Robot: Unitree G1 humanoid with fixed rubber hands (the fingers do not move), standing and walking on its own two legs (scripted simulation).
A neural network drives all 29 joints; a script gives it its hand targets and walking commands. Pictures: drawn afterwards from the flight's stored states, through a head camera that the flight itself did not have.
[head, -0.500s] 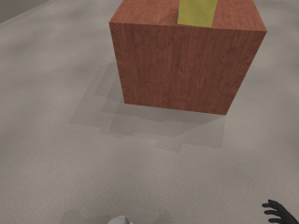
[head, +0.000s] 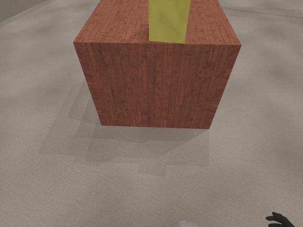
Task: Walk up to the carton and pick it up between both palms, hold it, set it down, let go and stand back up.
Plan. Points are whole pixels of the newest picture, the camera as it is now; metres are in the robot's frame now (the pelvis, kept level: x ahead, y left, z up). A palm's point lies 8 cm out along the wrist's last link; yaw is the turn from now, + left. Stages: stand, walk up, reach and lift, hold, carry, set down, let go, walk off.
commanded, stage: walk up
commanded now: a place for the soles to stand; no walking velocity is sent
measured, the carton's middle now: (169, 14) +1.07 -0.12 +0.09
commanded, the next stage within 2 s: none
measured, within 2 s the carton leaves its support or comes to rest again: neither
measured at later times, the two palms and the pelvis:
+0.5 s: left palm (40, 203) +0.21 +0.32 -0.08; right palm (280, 199) +0.18 -0.32 -0.03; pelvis +0.12 +0.02 +0.02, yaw -2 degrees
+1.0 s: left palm (66, 160) +0.33 +0.27 -0.05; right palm (275, 171) +0.27 -0.37 -0.06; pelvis +0.22 -0.03 +0.02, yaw -6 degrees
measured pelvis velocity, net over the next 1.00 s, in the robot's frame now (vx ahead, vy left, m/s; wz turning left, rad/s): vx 0.22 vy -0.03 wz -0.10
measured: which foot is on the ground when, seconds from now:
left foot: up 0.00-0.30, down 0.32-0.76, up 0.78-1.00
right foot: down 0.00-0.36, up 0.38-0.72, down 0.74-1.00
